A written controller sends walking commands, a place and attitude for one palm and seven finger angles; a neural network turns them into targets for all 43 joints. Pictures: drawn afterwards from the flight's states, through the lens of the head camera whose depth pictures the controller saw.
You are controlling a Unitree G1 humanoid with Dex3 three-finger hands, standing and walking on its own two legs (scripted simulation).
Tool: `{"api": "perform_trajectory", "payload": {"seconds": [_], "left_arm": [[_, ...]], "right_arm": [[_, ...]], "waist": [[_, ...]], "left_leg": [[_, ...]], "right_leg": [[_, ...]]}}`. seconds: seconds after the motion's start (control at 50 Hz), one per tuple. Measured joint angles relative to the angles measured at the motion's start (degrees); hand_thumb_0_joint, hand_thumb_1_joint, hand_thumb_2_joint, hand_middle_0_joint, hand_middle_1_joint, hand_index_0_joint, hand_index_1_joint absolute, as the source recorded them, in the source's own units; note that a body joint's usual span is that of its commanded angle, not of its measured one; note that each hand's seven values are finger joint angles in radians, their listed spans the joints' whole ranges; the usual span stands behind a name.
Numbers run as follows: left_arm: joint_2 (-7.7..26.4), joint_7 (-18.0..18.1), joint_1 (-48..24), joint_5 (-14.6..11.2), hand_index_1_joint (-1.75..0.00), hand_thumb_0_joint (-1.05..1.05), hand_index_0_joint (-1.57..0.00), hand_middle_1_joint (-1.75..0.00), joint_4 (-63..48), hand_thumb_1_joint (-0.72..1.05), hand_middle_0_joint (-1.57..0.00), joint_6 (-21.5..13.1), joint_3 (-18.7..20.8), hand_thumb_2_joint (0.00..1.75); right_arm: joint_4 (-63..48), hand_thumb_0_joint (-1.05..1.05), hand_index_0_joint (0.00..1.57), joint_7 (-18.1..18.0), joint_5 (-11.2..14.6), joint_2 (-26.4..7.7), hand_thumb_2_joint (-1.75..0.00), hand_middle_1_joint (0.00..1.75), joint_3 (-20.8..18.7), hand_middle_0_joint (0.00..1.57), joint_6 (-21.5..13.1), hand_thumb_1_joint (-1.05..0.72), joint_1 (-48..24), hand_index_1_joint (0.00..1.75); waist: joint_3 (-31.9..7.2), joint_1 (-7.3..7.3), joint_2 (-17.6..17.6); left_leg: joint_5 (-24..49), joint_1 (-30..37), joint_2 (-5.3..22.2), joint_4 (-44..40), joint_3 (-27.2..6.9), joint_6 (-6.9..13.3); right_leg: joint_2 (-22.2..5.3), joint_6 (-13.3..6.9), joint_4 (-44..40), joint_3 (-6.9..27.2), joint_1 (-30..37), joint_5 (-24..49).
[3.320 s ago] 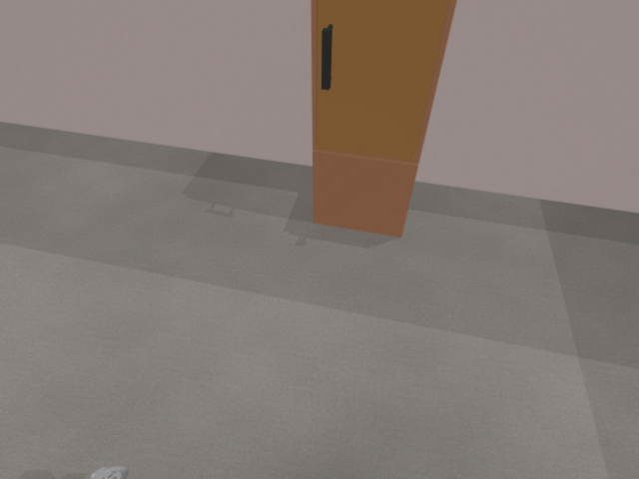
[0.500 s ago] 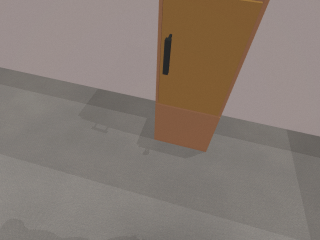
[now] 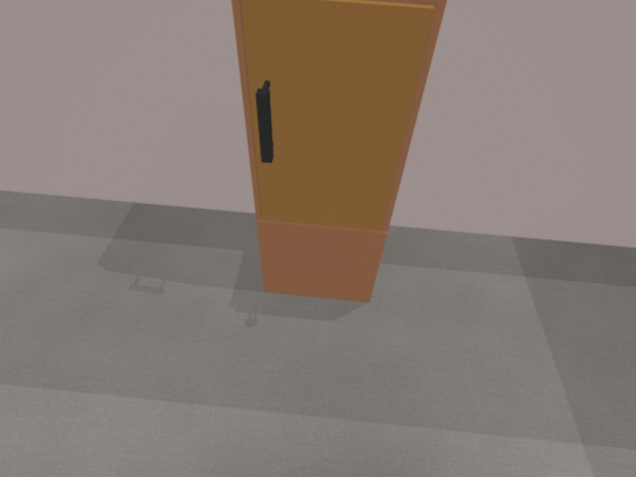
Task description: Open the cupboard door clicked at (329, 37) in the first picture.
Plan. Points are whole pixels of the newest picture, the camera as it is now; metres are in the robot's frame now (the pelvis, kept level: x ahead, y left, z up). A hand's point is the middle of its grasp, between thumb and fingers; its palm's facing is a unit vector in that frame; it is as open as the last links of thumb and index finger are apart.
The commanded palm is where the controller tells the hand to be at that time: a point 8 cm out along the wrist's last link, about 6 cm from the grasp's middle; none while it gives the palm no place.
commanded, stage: take the last steps up to it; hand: left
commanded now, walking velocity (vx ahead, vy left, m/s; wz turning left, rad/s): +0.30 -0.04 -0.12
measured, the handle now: (267, 122) +0.82 +0.16 +0.00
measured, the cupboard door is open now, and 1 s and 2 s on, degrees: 0 0 0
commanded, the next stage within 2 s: come to a stop and stand still in 0.76 s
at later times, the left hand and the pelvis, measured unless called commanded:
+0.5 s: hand out of the picture +0.05 +0.12 -0.16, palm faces +0.04 -0.98 -0.19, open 7.3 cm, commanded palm none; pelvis +0.09 -0.05 +0.01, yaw -2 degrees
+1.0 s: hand (230, 386) +0.29 +0.16 -0.17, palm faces +0.02 -0.97 -0.25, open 7.3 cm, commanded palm none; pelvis +0.23 -0.03 -0.01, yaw -3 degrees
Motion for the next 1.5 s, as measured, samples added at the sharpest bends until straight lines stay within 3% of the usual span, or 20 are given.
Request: {"api": "perform_trajectory", "payload": {"seconds": [0.08,0.18,0.22,0.26,0.34,0.42,0.52,0.64,0.7,0.74,0.78,0.88,1.0,1.12,1.24,1.28,1.34,1.38,1.44,1.5], "left_arm": [[0.09,-0.73,-0.67,0.06,-0.29,0.01,-0.19,-0.3,-0.51,0.91,-0.2,-0.71,-0.15,0.9],[-0.75,-1.08,-1.86,-0.11,-0.29,0.01,-0.19,-0.3,-0.81,0.91,-0.2,-2.06,-0.78,0.9],[-1.45,-0.84,-2.13,-0.04,-0.29,0.01,-0.19,-0.3,-0.61,0.91,-0.2,-3.49,-1.05,0.9],[-2.6,-0.42,-1.45,-0.31,-0.29,0.01,-0.2,-0.3,-0.39,0.91,-0.2,-4.62,-1.53,0.9],[-2.77,1.07,2.45,-0.44,-0.3,0.0,-0.2,-0.3,0.57,0.94,-0.2,-5.56,-1.07,0.9],[-2.91,1.03,6.52,-0.29,-0.3,0.0,-0.2,-0.3,3.09,0.93,-0.2,-5.81,-1.86,0.9],[-4.04,0.83,10.69,-0.13,-0.3,0.0,-0.2,-0.3,5.78,0.92,-0.2,-6.1,-2.7,0.9],[-4.4,0.75,13.67,0.0,-0.3,0.01,-0.2,-0.3,7.68,0.91,-0.2,-5.46,-2.66,0.9],[-4.48,0.54,13.95,-0.49,-0.3,0.01,-0.2,-0.3,7.81,0.9,-0.2,-4.59,-2.65,0.9],[-3.88,0.53,12.21,-0.5,-0.3,0.01,-0.2,-0.3,7.47,0.9,-0.2,-3.93,-2.51,0.9],[-3.31,0.35,10.02,-0.34,-0.29,0.01,-0.2,-0.3,6.62,0.91,-0.2,-3.63,-2.14,0.9],[-2.86,0.36,4.79,-0.09,-0.29,0.01,-0.19,-0.3,2.45,0.91,-0.2,-3.48,-1.58,0.9],[-0.86,1.48,0.81,-0.06,-0.29,0.02,-0.19,-0.3,-0.21,0.93,-0.2,-4.16,-1.88,0.9],[-2.25,1.67,-1.61,-0.64,-0.29,0.01,-0.2,-0.3,0.54,0.92,-0.2,-3.35,-3.44,0.9],[-3.58,2.2,-5.33,-0.47,-0.3,0.01,-0.2,-0.3,-0.97,0.91,-0.2,-2.14,-2.68,0.9],[-3.57,2.25,-5.95,-0.5,-0.3,0.01,-0.2,-0.3,-1.39,0.9,-0.2,-1.74,-2.3,0.9],[-2.53,2.2,-5.87,-0.83,-0.3,0.01,-0.2,-0.3,-1.6,0.91,-0.2,-0.59,-1.53,0.9],[-1.63,2.08,-5.43,-0.8,-0.3,0.01,-0.2,-0.3,-1.41,0.91,-0.2,0.33,-1.16,0.9],[-0.53,1.93,-4.6,-0.72,-0.3,0.01,-0.2,-0.3,-0.9,0.91,-0.2,0.47,-0.77,0.9],[-0.09,1.75,-3.37,-0.78,-0.29,0.01,-0.2,-0.3,-0.17,0.91,-0.2,0.22,-1.09,0.9]], "right_arm": [[0.98,0.0,0.21,0.4,-0.31,-0.1,-0.9,0.3,-0.27,0.2,-0.78,-0.91,2.75,0.3],[2.94,0.0,0.21,0.96,-0.32,-0.81,-0.9,0.3,-0.81,0.2,-0.59,-0.91,5.78,0.3],[4.05,0.0,0.21,1.24,0.16,-1.23,-0.9,0.3,-0.95,0.2,-0.14,-0.91,6.87,0.3],[5.21,0.0,0.2,1.61,0.26,-1.74,-0.9,0.3,-1.03,0.2,1.11,-0.91,6.96,0.3],[4.93,0.01,0.2,2.27,0.01,-2.37,-0.9,0.29,-1.84,0.2,1.64,-0.91,5.05,0.3],[2.5,0.01,0.2,2.65,0.11,-2.85,-0.9,0.29,-2.3,0.19,0.96,-0.91,1.78,0.3],[0.11,0.0,0.2,3.19,0.41,-2.98,-0.9,0.29,-2.21,0.19,0.6,-0.92,-3.03,0.3],[-2.12,0.0,0.2,3.28,0.6,-2.23,-0.9,0.29,-1.35,0.19,-0.75,-0.92,-7.37,0.3],[-3.28,0.0,0.2,2.42,0.19,-1.88,-0.9,0.29,-0.82,0.19,-2.68,-0.91,-8.53,0.3],[-3.36,0.0,0.2,1.88,0.37,-0.91,-0.9,0.29,-0.36,0.19,-3.0,-0.91,-8.46,0.3],[-2.86,0.0,0.2,1.42,0.47,0.02,-0.9,0.29,-0.07,0.19,-2.96,-0.91,-7.4,0.3],[-1.2,-0.02,0.21,0.49,0.66,-1.21,-0.9,0.3,-1.2,0.2,-2.52,-0.96,-4.17,0.3],[1.84,-0.01,0.21,0.66,0.79,-1.2,-0.9,0.3,-0.39,0.2,-0.44,-0.94,-0.94,0.3],[3.29,0.0,0.2,0.9,1.28,-1.22,-0.9,0.29,-0.14,0.19,1.68,-0.92,-0.33,0.3],[2.13,0.0,0.2,0.58,1.32,-1.11,-0.9,0.29,-0.87,0.2,2.89,-0.92,-0.89,0.3],[1.48,0.0,0.2,0.5,1.34,-1.26,-0.9,0.29,-1.11,0.2,2.88,-0.91,-1.4,0.3],[0.56,0.0,0.2,0.4,0.91,-0.85,-0.9,0.29,-1.26,0.19,2.53,-0.91,-2.08,0.3],[-0.11,0.0,0.2,0.05,0.58,-0.46,-0.9,0.29,-1.09,0.19,2.17,-0.91,-2.37,0.3],[-0.48,0.0,0.2,-0.34,0.33,0.17,-0.9,0.29,-0.71,0.2,1.59,-0.91,-3.13,0.3],[-0.24,0.0,0.21,-0.61,0.2,0.08,-0.9,0.3,-0.69,0.2,1.17,-0.92,-4.06,0.3]], "waist": [[-0.31,-0.93,1.01],[0.09,-2.26,2.42],[0.39,-2.11,3.23],[0.31,-1.68,4.0],[-0.55,-0.6,3.35],[-0.58,-0.53,2.97],[0.18,1.0,2.58],[1.41,3.0,0.95],[2.25,3.11,0.28],[2.98,3.12,-0.9],[2.91,2.69,-1.27],[1.3,1.59,-0.4],[0.84,0.84,-0.35],[0.5,-1.09,3.12],[2.96,-0.46,2.73],[3.72,-0.28,2.05],[4.21,0.11,-0.3],[3.84,-0.01,-0.84],[3.44,0.03,-1.03],[3.01,0.15,-0.69]], "left_leg": [[1.62,2.23,0.52,-4.01,1.06,-0.54],[-0.3,2.74,1.98,-2.07,1.6,-2.41],[-4.97,0.75,3.08,4.48,0.85,-2.41],[-10.53,-3.91,2.92,16.12,-1.66,-1.45],[-5.7,-13.02,2.43,29.82,-3.0,-1.0],[0.72,-18.14,3.19,28.43,-2.78,-1.66],[4.04,-19.65,3.34,20.93,-2.94,-1.46],[4.03,-13.23,1.3,8.34,-1.63,0.43],[4.43,-10.37,0.42,7.06,-1.0,2.44],[2.1,-9.16,-0.37,8.03,0.17,2.2],[2.09,-6.85,-1.12,5.6,0.72,1.78],[3.45,-2.08,-2.27,-0.84,0.98,1.77],[-0.25,-0.19,-2.59,1.61,0.63,-0.24],[-1.95,0.25,-0.37,2.1,-1.82,-1.36],[-7.33,-2.77,-0.57,8.06,-3.43,-1.79],[-4.44,-2.37,-0.72,5.07,-3.19,-1.86],[-1.51,-1.85,-1.8,3.36,-1.93,-0.09],[-1.64,-1.71,-1.92,2.37,-1.57,0.77],[-0.31,-1.37,-1.87,0.37,-1.51,1.08],[0.91,-0.87,-1.84,-1.29,-1.35,0.84]], "right_leg": [[-1.52,0.24,-0.95,-1.61,0.09,0.14],[-1.95,-0.27,-16.38,-3.44,5.93,2.99],[-1.29,-1.28,-19.84,-4.1,7.86,8.1],[-0.62,-2.08,-19.1,-5.03,8.82,7.49],[0.12,-2.55,-24.73,-5.06,13.15,8.13],[0.78,-2.69,-29.86,-5.28,17.1,9.25],[1.33,-2.1,-32.59,-5.14,20.64,8.39],[-0.08,0.08,-28.55,-5.25,22.93,2.5],[-1.59,-0.59,-10.07,-3.77,15.93,-4.17],[-2.1,-1.33,5.01,-1.86,8.8,-5.28],[-2.82,-1.34,12.2,-1.8,3.02,-2.94],[-4.62,-0.42,3.78,-2.93,-2.89,1.17],[-4.22,0.43,-17.47,-2.05,3.13,12.04],[-1.9,-1.43,-19.46,-4.35,4.98,10.54],[-2.03,-1.29,-20.57,-5.8,4.41,11.5],[-2.48,-0.75,-19.91,-5.89,3.69,11.61],[-3.5,0.24,-16.79,-4.5,2.16,9.16],[-2.38,0.32,-8.7,-1.9,0.01,2.13],[-0.93,0.56,0.25,0.35,-0.99,-1.1],[-1.1,1.13,-2.98,0.18,2.31,-1.7]]}}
